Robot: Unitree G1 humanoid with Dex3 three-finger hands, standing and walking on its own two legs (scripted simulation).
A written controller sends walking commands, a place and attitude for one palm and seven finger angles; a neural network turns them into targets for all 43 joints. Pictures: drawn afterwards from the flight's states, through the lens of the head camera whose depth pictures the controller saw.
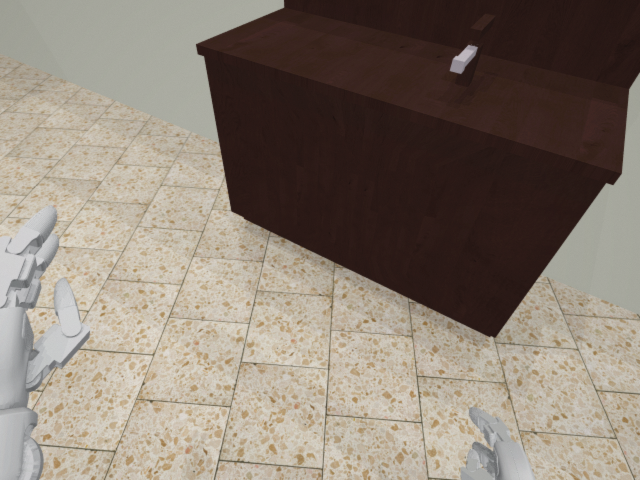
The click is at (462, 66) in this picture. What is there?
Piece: tap's lever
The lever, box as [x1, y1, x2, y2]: [450, 56, 466, 73]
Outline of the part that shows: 455,56 453,58 450,70 460,73 464,68 466,58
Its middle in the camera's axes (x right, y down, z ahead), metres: +0.32 -0.41 +0.91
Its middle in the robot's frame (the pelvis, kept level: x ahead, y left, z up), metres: +0.99 -0.26 +0.12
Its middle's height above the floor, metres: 0.89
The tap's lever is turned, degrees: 0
